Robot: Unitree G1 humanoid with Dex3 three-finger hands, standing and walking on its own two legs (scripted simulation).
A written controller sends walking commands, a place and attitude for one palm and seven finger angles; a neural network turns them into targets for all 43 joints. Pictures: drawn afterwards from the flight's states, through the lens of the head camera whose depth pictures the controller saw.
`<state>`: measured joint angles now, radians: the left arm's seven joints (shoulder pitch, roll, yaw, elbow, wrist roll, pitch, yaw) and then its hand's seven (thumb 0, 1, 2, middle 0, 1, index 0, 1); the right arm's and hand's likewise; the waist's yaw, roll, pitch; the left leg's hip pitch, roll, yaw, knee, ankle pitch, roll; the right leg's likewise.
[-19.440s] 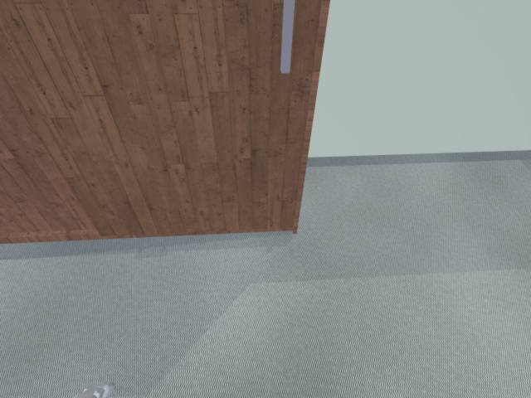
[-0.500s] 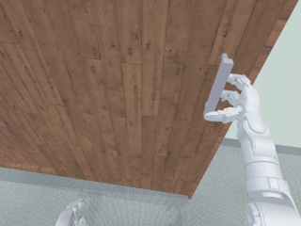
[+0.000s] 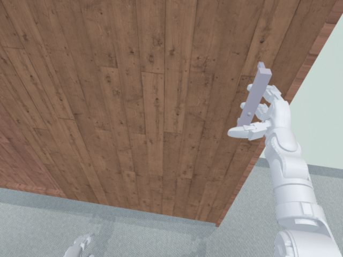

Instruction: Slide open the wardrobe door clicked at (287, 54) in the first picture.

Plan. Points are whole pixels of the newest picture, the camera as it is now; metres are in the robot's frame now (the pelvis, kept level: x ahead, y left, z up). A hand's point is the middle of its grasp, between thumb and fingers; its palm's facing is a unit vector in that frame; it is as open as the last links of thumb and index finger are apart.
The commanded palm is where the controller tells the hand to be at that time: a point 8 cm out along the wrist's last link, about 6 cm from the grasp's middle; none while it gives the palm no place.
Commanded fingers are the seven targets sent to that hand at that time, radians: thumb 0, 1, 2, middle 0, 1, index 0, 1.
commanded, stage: slide the fingers in behind the handle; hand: right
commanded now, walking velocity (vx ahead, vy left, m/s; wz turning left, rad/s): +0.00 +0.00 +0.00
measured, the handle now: (249, 101) +0.46 -0.15 +0.16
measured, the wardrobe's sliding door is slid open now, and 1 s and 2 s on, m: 0.00 0.00 0.00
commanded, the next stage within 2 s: grip the handle and tug to test in 0.68 s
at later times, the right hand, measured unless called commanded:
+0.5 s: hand (241, 111) +0.42 -0.12 +0.16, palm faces +0.09 +1.00 +0.00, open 13.8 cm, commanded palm +0.39 -0.17 +0.16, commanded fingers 0.00 0.50 -0.30 0.30 1.20 0.30 1.20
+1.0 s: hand (243, 112) +0.41 -0.13 +0.16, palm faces +0.08 +1.00 +0.02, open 12.8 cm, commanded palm +0.39 -0.18 +0.16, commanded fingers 0.00 -0.06 -0.54 0.36 1.28 0.36 1.28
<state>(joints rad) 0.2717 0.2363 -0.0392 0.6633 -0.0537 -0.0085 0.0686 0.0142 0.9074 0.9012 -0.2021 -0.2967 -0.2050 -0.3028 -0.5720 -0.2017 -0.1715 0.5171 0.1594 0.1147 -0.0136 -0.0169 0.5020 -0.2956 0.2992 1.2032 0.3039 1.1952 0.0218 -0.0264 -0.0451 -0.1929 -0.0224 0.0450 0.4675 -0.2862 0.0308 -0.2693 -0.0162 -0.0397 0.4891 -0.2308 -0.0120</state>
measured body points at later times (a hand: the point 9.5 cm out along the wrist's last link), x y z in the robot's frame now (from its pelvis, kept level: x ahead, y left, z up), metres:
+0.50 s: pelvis +0.00 +0.00 +0.00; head -0.01 +0.01 +0.45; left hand +0.13 +0.23 -0.11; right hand +0.40 -0.18 +0.16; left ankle -0.02 +0.10 -0.74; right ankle +0.02 -0.11 -0.74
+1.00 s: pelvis +0.00 +0.00 +0.00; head -0.01 +0.01 +0.45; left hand +0.12 +0.25 -0.11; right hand +0.40 -0.18 +0.16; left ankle -0.02 +0.10 -0.74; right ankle +0.02 -0.11 -0.74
